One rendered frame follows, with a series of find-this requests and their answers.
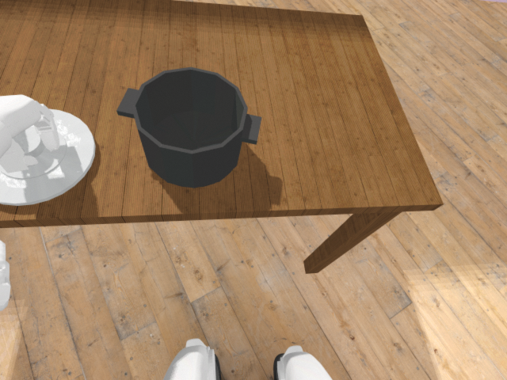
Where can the robot left hand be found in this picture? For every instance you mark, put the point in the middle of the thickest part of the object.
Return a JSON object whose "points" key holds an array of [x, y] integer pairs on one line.
{"points": [[18, 113]]}

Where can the left robot thigh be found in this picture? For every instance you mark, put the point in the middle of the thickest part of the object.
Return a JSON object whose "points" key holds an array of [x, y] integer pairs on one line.
{"points": [[193, 363]]}

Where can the left robot shin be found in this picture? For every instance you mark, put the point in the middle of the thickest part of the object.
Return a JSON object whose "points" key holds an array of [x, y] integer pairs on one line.
{"points": [[194, 342]]}

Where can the pot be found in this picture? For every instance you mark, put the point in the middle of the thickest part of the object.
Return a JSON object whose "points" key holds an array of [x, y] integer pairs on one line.
{"points": [[191, 123]]}

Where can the lid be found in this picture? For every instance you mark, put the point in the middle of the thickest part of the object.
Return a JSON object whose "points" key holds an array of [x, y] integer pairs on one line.
{"points": [[57, 171]]}

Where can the knob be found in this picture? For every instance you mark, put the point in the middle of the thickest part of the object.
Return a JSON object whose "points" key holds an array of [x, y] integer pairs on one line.
{"points": [[31, 142]]}

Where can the table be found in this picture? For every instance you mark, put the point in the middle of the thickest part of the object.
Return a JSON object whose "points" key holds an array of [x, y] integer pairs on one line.
{"points": [[333, 139]]}

